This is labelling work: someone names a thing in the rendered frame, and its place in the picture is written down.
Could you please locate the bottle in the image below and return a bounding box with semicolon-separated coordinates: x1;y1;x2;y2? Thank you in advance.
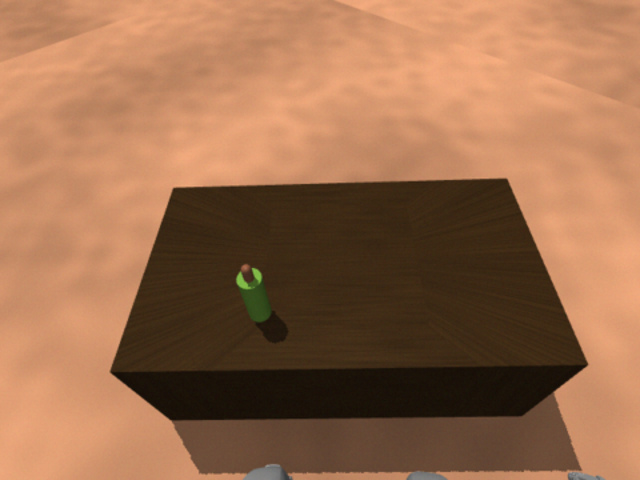
236;264;272;322

